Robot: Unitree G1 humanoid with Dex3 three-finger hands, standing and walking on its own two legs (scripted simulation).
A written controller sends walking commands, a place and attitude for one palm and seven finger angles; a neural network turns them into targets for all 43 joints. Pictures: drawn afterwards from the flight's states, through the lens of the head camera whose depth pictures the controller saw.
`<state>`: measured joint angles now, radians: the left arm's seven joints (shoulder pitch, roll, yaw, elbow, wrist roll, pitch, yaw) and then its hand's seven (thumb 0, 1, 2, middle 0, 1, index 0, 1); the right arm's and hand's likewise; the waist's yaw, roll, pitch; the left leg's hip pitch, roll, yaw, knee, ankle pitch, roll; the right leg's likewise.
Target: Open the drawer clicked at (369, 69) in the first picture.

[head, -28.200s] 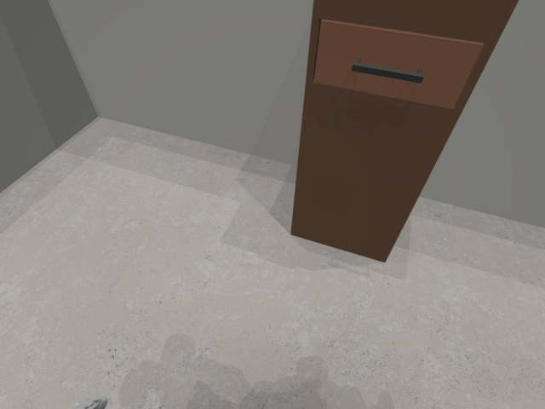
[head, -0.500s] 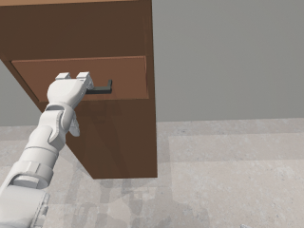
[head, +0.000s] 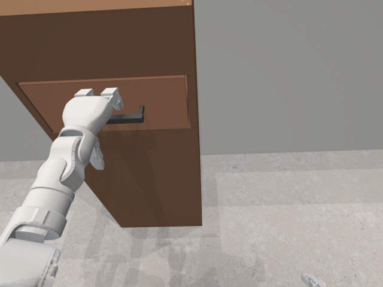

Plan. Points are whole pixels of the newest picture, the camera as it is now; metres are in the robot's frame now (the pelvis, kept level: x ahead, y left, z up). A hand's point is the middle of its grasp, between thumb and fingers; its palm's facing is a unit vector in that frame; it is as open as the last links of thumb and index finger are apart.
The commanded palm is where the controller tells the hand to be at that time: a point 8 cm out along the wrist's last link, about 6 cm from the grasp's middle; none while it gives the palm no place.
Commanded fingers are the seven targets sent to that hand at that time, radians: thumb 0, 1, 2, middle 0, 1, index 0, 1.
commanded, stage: lift the fingers back up to retry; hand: left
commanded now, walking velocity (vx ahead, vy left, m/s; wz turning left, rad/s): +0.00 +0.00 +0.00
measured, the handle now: (108, 114) +0.49 +0.24 +0.09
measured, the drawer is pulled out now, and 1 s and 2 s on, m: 0.00 0.00 0.00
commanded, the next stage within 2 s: re-aim the fingers above the handle in 0.34 s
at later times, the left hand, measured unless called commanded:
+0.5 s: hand (90, 129) +0.39 +0.24 +0.13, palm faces -0.01 -0.05 -1.00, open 13.8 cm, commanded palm +0.38 +0.24 +0.20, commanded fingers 0.00 -0.50 0.30 -0.30 -1.20 -0.30 -1.20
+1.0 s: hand (95, 124) +0.40 +0.23 +0.14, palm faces +0.02 -0.04 -1.00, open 13.8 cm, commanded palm +0.38 +0.24 +0.20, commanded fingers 0.00 -0.50 0.30 -0.30 -1.20 -0.30 -1.20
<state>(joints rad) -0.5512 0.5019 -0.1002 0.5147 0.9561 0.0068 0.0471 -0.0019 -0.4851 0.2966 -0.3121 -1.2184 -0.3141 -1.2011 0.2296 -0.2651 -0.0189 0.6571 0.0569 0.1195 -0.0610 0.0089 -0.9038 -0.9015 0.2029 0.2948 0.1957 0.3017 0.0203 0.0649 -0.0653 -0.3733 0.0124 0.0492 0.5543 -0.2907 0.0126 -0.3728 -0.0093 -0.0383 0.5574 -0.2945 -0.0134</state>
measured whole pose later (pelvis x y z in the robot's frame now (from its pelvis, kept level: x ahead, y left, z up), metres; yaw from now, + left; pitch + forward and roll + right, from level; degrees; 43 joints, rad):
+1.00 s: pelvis +0.01 +0.00 +0.01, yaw +1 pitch +5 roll +0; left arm -0.50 0.52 -0.08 0.38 0.91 0.03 -0.05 0.00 -0.49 0.30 -0.32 -1.20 -0.32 -1.20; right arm 0.18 -0.27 0.00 0.66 0.06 0.13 -0.05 0.01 -0.90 -0.90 0.20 0.29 0.20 0.30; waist 0.03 0.08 -0.05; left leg -0.30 0.01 0.04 0.48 -0.27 0.01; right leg -0.29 -0.01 -0.05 0.49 -0.28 -0.01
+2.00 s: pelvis +0.02 -0.01 +0.01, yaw +0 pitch +5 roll +0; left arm -0.47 0.51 -0.10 0.33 0.91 0.09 -0.08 0.00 -0.48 0.30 -0.31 -1.20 -0.31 -1.20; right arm 0.18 -0.29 0.00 0.65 0.06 0.14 -0.04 0.01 -0.90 -0.90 0.20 0.29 0.20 0.30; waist 0.04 0.08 -0.06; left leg -0.28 0.01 0.04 0.47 -0.27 0.00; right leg -0.28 -0.01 -0.04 0.48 -0.29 -0.02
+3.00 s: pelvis +0.01 +0.00 +0.00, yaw +0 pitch +6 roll +0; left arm -0.48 0.50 -0.08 0.44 0.94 0.01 0.01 0.00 -0.48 0.30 -0.31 -1.20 -0.31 -1.20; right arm 0.19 -0.27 -0.01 0.66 0.05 0.12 -0.05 0.01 -0.90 -0.90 0.20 0.29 0.20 0.30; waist 0.03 0.06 -0.06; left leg -0.33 0.01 0.05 0.51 -0.28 0.01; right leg -0.33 0.00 -0.04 0.51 -0.28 -0.01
